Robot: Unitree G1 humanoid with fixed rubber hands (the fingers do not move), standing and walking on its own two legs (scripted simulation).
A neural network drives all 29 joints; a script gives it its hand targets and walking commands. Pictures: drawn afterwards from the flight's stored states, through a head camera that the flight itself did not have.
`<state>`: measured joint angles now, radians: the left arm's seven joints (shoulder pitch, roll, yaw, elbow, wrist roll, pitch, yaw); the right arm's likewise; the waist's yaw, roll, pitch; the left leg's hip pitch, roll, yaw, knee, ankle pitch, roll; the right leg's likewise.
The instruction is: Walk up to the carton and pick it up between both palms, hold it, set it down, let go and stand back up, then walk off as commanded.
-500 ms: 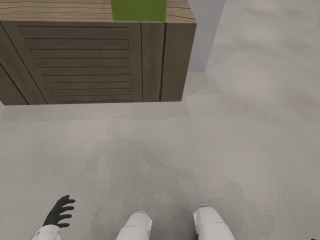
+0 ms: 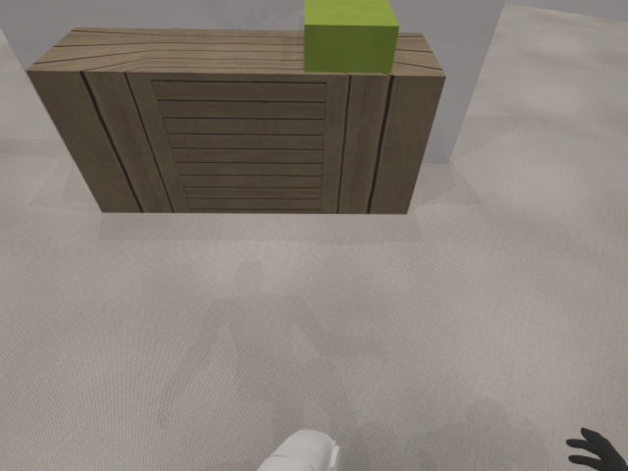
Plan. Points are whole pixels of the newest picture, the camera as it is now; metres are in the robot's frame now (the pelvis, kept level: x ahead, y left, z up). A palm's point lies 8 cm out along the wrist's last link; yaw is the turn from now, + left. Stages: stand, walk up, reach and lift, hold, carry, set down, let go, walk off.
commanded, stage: walk off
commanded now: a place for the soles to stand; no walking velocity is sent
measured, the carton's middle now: (346, 32) +1.49 -0.09 -0.02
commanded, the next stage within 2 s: none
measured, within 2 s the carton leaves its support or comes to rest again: neither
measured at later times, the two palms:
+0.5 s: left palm out of the picture +0.07 +0.19 -0.14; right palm out of the picture -0.08 -0.48 -0.11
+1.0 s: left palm (240, 459) +0.16 +0.13 -0.09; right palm out of the picture +0.07 -0.51 -0.10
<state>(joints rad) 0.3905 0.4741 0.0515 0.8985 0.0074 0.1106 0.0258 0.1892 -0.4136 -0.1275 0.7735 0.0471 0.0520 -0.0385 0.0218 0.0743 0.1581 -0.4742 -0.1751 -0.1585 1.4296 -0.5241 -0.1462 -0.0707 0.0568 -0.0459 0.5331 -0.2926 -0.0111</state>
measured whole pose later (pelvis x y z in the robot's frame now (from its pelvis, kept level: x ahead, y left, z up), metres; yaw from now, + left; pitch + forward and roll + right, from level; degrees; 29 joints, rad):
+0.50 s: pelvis -0.05 -0.12 -0.04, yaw -7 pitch -5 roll +0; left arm 0.20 0.45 0.06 0.84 0.05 0.05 -0.07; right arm 0.34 -0.46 -0.11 0.90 0.05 -0.03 -0.08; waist 0.00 -0.04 0.17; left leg -0.32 0.10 -0.26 1.16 -0.65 -0.08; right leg -0.41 0.05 0.06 0.98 -0.49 0.00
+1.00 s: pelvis +0.07 -0.17 +0.00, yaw -7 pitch +0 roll +1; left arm 0.27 0.37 0.06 0.84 0.05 -0.01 -0.01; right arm 0.28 -0.43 -0.11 0.89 0.05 -0.05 -0.04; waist 0.00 0.01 0.13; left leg -0.45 0.00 -0.09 0.74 -0.31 -0.05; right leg -0.14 0.08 0.05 0.62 -0.48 -0.08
